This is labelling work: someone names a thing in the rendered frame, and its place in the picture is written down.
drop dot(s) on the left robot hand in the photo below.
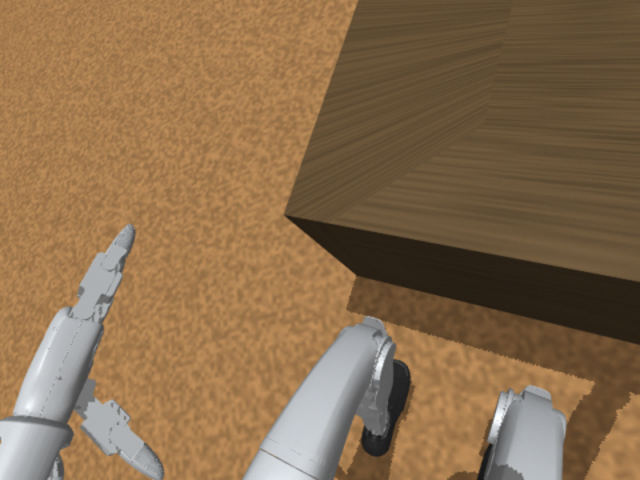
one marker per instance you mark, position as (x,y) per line
(57,383)

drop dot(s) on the right robot foot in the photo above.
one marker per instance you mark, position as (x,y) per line
(484,463)

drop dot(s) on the left robot foot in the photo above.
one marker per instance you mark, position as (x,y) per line
(379,445)

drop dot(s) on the left robot arm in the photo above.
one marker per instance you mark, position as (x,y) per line
(30,447)

